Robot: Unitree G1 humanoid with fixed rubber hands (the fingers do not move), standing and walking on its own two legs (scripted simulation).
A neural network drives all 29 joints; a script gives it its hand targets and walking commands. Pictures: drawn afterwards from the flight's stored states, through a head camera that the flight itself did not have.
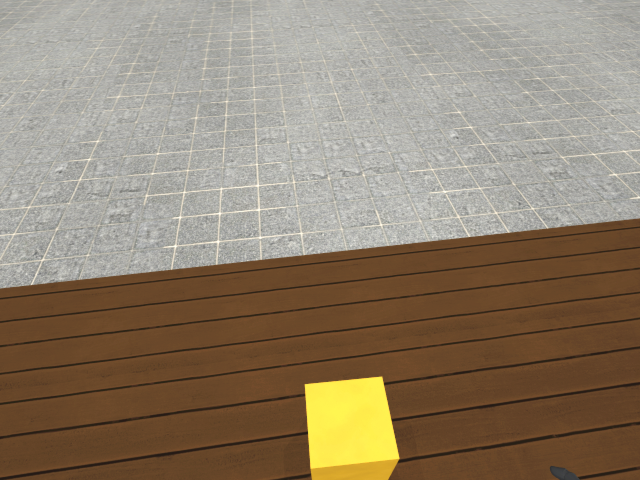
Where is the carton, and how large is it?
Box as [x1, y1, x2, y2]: [305, 377, 398, 479]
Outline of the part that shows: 381,377 305,384 310,467 312,479 388,478 398,460 398,454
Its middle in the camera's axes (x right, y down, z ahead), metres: +0.07 +0.52 +1.05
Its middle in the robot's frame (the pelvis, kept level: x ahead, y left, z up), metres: +0.38 -0.05 -0.66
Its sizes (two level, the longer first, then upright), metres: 0.210 0.200 0.250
